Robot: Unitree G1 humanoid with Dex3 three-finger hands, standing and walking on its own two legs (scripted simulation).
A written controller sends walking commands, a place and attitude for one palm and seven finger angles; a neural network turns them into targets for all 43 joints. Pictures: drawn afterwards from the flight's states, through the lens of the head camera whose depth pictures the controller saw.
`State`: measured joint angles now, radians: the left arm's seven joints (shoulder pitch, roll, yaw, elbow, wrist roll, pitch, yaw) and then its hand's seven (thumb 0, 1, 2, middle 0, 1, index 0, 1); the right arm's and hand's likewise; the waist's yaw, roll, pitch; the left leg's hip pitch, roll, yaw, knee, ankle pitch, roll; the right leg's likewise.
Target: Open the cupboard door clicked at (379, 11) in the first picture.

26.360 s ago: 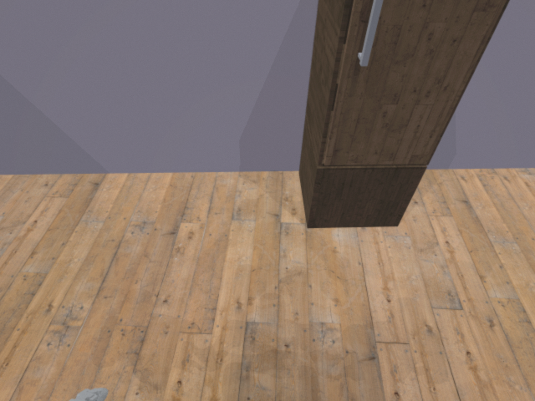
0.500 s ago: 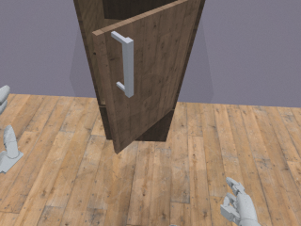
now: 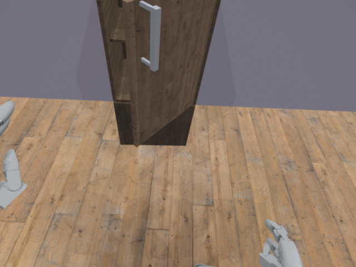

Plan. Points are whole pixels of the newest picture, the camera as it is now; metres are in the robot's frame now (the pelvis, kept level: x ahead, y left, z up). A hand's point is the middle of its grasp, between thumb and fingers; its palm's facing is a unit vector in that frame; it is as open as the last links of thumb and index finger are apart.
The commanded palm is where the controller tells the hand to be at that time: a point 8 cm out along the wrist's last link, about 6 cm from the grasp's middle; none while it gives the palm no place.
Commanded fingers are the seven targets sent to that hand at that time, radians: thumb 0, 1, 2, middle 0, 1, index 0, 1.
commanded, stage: stop stepping back and stand still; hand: left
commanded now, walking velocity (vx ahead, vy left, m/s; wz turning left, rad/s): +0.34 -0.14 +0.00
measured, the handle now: (149, 38) +0.64 +0.10 +0.17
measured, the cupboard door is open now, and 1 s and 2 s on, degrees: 46 46 46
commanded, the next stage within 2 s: let the arm hang, fingers relaxed in 0.60 s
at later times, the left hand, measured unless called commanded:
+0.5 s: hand out of the picture +0.12 +0.25 +0.19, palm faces +0.43 -0.82 -0.38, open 7.4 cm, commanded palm +0.07 +0.30 +0.19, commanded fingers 0.00 0.90 0.90 -0.20 -0.30 -0.20 -0.30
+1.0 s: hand out of the picture -0.01 +0.18 -0.16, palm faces +0.09 -0.98 -0.17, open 7.0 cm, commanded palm none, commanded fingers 0.00 0.90 0.90 -0.20 -0.30 -0.20 -0.30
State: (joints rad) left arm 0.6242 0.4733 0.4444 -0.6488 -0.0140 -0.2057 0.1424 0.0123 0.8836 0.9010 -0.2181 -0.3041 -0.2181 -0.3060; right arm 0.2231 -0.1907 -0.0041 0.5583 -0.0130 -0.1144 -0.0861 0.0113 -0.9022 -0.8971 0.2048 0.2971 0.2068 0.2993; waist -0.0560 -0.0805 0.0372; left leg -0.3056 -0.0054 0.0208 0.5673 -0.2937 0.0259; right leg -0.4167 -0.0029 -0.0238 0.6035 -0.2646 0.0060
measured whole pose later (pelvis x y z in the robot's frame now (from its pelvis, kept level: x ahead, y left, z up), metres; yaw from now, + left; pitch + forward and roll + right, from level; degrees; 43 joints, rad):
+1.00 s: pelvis -0.07 +0.00 +0.00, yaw +3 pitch -1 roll +0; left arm 0.32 0.15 0.04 0.76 0.01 0.07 0.02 -0.02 0.97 0.90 -0.21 -0.30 -0.21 -0.30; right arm 0.29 -0.20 -0.01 0.88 -0.04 0.04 0.00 0.01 -0.91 -0.90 0.20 0.30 0.20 0.30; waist -0.03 -0.02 0.05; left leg -0.32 0.07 0.04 0.64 -0.30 -0.03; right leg -0.29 -0.02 -0.14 0.64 -0.33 -0.04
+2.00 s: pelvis -0.07 +0.02 +0.02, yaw +1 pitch -2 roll +0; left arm 0.14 0.27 0.02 1.14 0.02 -0.01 0.01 0.00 0.91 0.90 -0.20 -0.30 -0.20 -0.30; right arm 0.16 -0.27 -0.03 1.13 -0.02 0.01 -0.01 0.00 -0.91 -0.90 0.20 0.30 0.20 0.30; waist -0.01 0.03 0.07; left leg -0.15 0.03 0.10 0.35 -0.17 0.00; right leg -0.14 -0.04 -0.09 0.36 -0.18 0.00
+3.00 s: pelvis -0.06 -0.01 -0.01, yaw -12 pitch -1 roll +2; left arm 0.18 0.21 0.07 0.96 0.03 0.04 -0.01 0.00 0.91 0.90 -0.20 -0.30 -0.20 -0.30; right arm 0.18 -0.23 -0.06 1.02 -0.02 0.07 -0.02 0.00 -0.90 -0.90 0.20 0.30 0.21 0.30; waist 0.01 0.03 0.14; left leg -0.31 0.12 0.18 0.82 -0.48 -0.04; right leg -0.34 0.00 -0.01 0.71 -0.32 -0.04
